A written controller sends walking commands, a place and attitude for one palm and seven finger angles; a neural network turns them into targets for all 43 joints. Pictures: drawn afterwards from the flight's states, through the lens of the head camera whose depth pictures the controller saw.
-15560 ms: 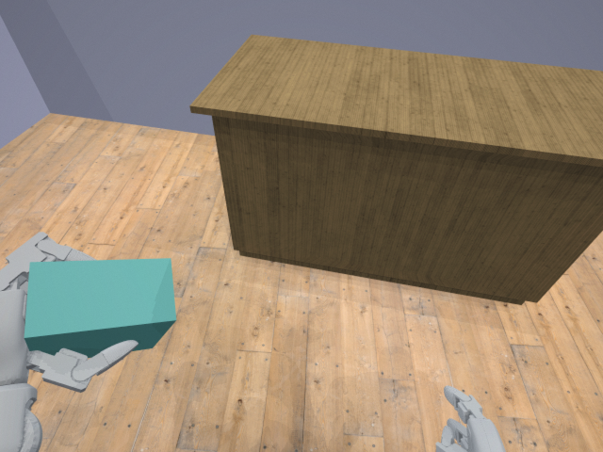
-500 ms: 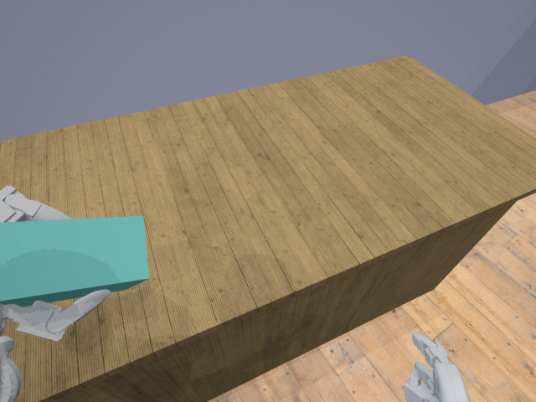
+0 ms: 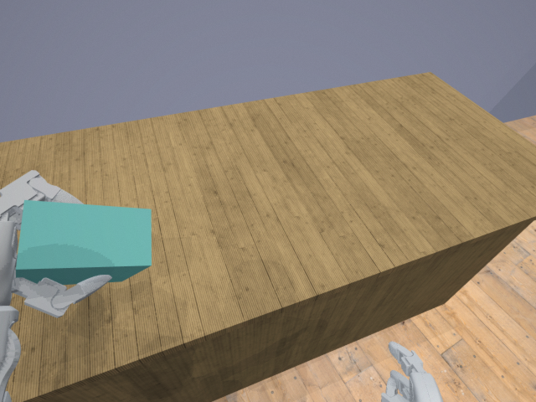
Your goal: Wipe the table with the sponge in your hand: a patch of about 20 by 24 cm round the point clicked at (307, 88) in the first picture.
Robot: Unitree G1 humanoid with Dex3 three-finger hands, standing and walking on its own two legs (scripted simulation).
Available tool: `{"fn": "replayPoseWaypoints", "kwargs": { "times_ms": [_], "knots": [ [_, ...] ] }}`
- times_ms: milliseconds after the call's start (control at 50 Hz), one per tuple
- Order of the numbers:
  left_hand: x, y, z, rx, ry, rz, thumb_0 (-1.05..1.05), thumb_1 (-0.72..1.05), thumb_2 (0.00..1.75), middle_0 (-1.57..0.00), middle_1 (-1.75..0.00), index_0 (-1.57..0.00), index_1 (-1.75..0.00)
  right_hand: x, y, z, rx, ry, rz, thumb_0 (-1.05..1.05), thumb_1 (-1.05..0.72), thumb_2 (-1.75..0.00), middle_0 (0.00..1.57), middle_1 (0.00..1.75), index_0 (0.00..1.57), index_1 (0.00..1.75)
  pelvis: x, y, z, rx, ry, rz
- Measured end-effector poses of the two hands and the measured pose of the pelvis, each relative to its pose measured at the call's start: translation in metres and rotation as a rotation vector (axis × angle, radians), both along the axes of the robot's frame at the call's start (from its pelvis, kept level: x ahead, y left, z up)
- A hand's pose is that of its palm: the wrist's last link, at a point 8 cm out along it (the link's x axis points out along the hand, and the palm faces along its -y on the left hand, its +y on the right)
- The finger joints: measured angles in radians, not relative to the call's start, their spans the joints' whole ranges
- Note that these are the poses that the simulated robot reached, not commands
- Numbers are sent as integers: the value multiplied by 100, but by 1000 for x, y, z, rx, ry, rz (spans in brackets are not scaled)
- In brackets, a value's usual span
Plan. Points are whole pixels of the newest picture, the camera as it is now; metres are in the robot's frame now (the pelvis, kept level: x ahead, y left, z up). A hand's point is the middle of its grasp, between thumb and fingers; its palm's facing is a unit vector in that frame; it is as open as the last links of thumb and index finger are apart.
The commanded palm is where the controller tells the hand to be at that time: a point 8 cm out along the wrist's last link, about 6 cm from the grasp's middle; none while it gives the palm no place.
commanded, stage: come to a stop and stand still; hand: left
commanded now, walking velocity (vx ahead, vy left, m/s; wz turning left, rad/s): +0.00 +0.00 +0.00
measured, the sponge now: (100, 248) +0.24 +0.23 +0.15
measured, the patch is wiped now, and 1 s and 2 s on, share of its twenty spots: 0.00 0.00 0.00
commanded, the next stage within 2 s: look again from close up in 0.68 s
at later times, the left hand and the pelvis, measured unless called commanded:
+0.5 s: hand (51, 228) +0.25 +0.29 +0.17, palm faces +0.38 -0.85 -0.35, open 10.2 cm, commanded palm +0.19 +0.32 +0.18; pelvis +0.02 +0.04 +0.00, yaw -1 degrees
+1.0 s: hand (44, 241) +0.23 +0.29 +0.16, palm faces +0.37 -0.85 -0.37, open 10.2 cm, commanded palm +0.17 +0.33 +0.18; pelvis +0.01 +0.05 +0.00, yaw +0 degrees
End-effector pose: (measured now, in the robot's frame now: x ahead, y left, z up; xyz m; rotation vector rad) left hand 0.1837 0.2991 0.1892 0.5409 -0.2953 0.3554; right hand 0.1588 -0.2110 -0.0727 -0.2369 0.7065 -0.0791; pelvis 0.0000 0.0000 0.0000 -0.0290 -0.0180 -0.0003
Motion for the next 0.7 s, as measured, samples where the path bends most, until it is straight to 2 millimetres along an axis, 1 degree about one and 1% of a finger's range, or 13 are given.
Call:
{"fn": "replayPoseWaypoints", "kwargs": {
  "times_ms": [40, 80, 140, 200, 240, 280, 360, 400, 460, 560, 620, 700],
  "knots": [
    [10, 15, 8, 18, -56, 14, -1, -51, 102, -71, -135, -74, -134, 0, -8, 1, -21, 11, 15, 2, -90, -89, 20, 30, 20, 30, -2, 0, -1, 0, 2, -10],
    [15, 20, 8, -20, -74, 23, -1, -51, 102, -71, -135, -74, -134, 1, -15, 4, -22, -4, 1, 2, -90, -89, 20, 30, 20, 30, -3, 3, 0, 7, -4, -20],
    [17, 7, -2, -58, -40, -34, -1, -51, 102, -71, -135, -74, -134, 1, -22, 11, -28, -40, -35, 2, -90, -89, 20, 30, 20, 30, 1, 11, 0, 11, -2, -31],
    [15, -5, -16, -79, 27, -110, -1, -51, 102, -71, -135, -74, -134, 0, -22, 16, -44, -50, -72, 2, -91, -89, 20, 30, 20, 30, 7, 18, 1, 13, 3, -36],
    [15, -4, -24, -85, 57, -134, -1, -51, 102, -71, -135, -74, -134, 0, -18, 18, -56, -42, -82, 2, -91, -89, 20, 30, 20, 30, 11, 21, 2, 14, 5, -34],
    [17, 3, -26, -77, 63, -127, -1, -51, 102, -71, -135, -74, -134, 1, -12, 18, -64, -29, -79, 2, -91, -89, 20, 30, 20, 30, 13, 24, 2, 15, 6, -30],
    [21, 23, -20, -63, 13, -70, -1, -51, 102, -71, -135, -74, -134, 10, 7, 16, -54, -16, -43, 2, -91, -89, 20, 30, 20, 30, 17, 29, 2, 14, 5, -19],
    [23, 29, -15, -66, -21, -50, -1, -51, 102, -71, -135, -74, -134, 16, 17, 15, -40, -18, -20, 2, -91, -89, 20, 30, 20, 30, 18, 32, 2, 12, 6, -16],
    [23, 31, -10, -75, -54, -46, -1, -51, 102, -71, -135, -74, -134, 26, 32, 15, -15, -33, 9, 2, -90, -89, 20, 30, 20, 30, 21, 36, 2, 9, 6, -15],
    [23, 29, -13, -93, -36, -63, -1, -51, 102, -71, -135, -74, -134, 40, 50, 18, 15, -62, 38, 2, -90, -89, 20, 30, 20, 30, 21, 42, 2, 7, 8, -15],
    [22, 32, -17, -98, -7, -58, -1, -51, 102, -71, -135, -74, -134, 44, 55, 20, 21, -68, 42, 2, -90, -89, 20, 30, 21, 30, 21, 44, 2, 4, 8, -13],
    [18, 37, -20, -103, 9, -38, -1, -51, 102, -71, -135, -74, -134, 43, 55, 21, 10, -63, 43, 2, -90, -89, 20, 30, 21, 30, 19, 45, 3, 1, 6, -10]
  ]
}}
